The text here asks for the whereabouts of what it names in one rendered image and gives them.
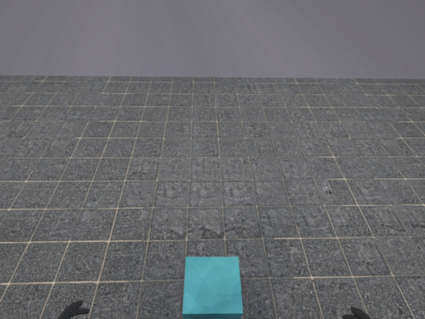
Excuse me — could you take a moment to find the robot left hand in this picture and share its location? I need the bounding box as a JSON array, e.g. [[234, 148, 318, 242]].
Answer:
[[57, 300, 89, 319]]

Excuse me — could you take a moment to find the carton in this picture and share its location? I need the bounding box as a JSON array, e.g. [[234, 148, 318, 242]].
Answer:
[[183, 257, 243, 319]]

